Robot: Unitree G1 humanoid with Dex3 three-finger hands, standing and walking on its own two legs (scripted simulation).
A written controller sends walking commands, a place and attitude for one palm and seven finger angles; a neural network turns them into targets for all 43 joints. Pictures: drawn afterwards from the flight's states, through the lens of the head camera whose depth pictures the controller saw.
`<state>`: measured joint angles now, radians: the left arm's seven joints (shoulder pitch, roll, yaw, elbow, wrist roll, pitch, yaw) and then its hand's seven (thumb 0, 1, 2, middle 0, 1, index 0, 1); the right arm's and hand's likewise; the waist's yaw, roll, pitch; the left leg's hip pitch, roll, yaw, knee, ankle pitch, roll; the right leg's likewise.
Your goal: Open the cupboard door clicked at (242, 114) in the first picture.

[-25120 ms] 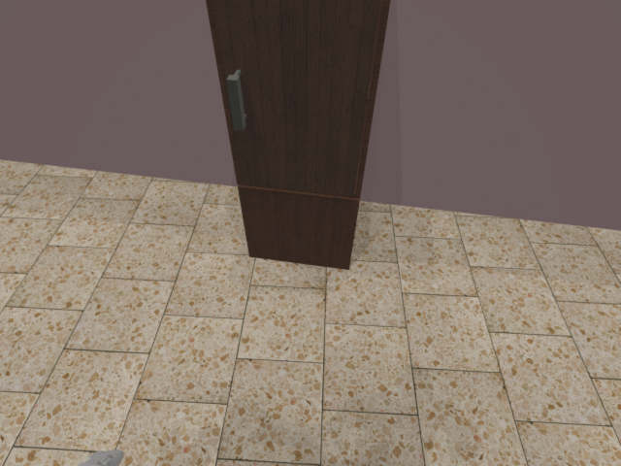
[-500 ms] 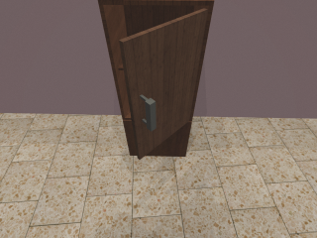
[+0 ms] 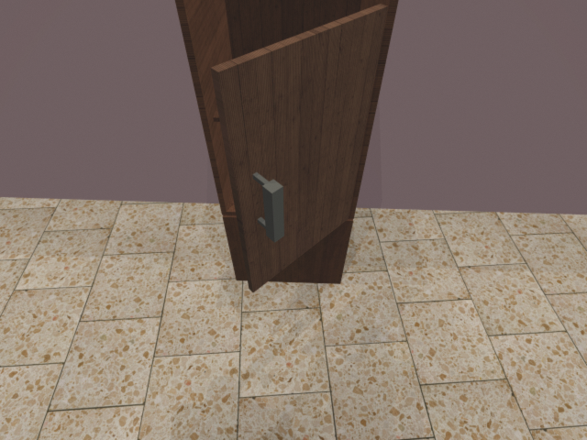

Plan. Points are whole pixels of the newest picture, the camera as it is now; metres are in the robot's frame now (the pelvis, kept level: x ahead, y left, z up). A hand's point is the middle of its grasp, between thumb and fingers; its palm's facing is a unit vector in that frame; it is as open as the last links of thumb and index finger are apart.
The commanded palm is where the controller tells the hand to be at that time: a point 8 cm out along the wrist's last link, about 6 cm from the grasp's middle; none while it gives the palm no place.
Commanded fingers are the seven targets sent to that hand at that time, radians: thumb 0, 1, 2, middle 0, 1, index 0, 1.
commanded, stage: look to check the result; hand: left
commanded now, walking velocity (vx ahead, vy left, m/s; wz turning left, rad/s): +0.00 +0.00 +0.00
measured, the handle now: (266, 206) +0.53 +0.09 -0.03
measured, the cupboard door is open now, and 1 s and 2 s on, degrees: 45 45 45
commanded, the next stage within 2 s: walk to a spot facing it in 0.30 s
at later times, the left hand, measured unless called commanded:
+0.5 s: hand out of the picture -0.01 +0.17 -0.18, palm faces +0.05 -0.98 -0.19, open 7.4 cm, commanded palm none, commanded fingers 0.00 0.90 0.90 -0.20 -0.30 -0.20 -0.30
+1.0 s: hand out of the picture +0.06 +0.18 -0.16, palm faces -0.16 -0.94 -0.31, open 7.4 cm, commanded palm none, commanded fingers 0.00 0.90 0.90 -0.20 -0.30 -0.20 -0.30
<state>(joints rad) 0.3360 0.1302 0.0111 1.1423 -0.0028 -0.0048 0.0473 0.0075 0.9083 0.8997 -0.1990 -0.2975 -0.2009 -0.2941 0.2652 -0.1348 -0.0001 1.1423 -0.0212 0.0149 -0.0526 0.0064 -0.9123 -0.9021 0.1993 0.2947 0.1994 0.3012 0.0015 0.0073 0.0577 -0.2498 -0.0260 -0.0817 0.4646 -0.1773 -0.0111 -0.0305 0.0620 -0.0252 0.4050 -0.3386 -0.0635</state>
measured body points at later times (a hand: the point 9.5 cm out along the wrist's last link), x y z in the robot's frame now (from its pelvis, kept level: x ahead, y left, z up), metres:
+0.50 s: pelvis +0.00 +0.01 +0.00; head +0.02 +0.01 +0.45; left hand -0.01 +0.23 -0.16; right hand +0.00 -0.22 -0.16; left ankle +0.05 +0.13 -0.74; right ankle -0.07 -0.08 -0.74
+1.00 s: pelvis -0.02 -0.02 +0.00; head +0.02 -0.06 +0.44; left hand +0.07 +0.23 -0.14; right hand -0.01 -0.28 -0.17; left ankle +0.01 +0.13 -0.67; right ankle -0.07 -0.07 -0.74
